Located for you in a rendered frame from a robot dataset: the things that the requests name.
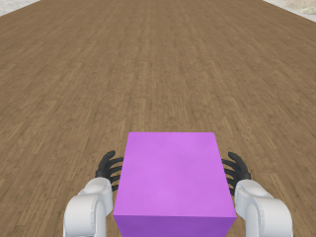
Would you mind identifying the robot left forearm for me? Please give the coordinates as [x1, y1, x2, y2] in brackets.
[62, 177, 114, 237]

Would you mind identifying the robot right hand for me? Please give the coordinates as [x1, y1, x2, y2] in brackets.
[221, 151, 252, 197]

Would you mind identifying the robot right forearm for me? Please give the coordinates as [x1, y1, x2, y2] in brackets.
[234, 179, 293, 237]

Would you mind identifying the carton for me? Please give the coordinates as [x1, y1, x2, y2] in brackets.
[113, 131, 237, 237]

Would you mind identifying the robot left hand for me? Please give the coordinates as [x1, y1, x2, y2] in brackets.
[95, 150, 124, 192]

